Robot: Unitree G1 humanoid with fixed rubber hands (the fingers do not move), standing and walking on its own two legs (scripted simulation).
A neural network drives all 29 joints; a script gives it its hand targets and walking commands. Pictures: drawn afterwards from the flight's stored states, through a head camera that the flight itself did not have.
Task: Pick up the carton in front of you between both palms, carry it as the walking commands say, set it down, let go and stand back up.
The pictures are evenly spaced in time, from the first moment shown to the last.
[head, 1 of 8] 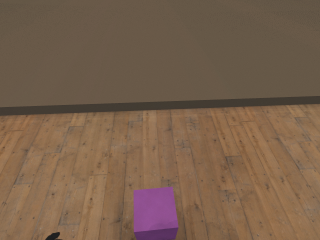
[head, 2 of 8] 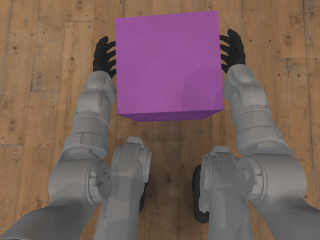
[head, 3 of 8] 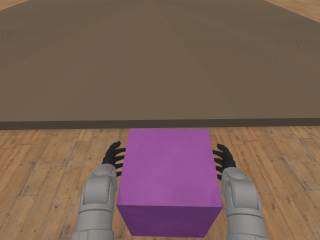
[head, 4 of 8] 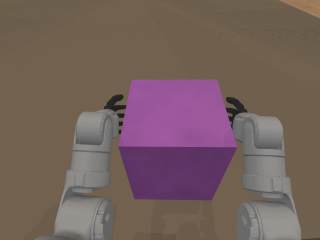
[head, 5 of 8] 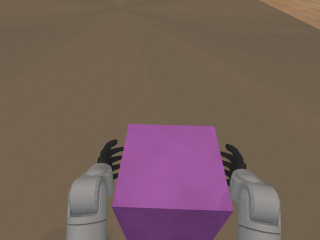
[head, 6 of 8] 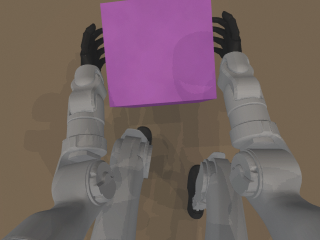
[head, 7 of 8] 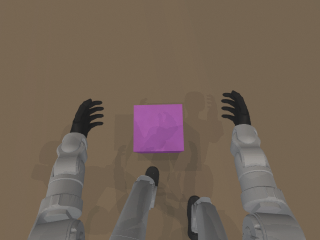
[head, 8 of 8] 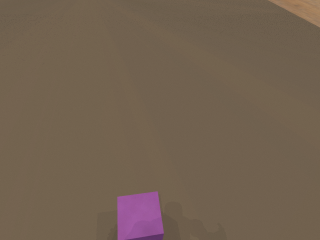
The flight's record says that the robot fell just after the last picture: no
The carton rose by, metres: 0.87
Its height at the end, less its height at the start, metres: +0.10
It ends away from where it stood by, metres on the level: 2.49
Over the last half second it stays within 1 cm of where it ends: yes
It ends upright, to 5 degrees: yes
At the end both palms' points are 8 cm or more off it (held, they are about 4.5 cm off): yes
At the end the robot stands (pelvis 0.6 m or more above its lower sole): yes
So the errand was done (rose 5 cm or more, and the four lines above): yes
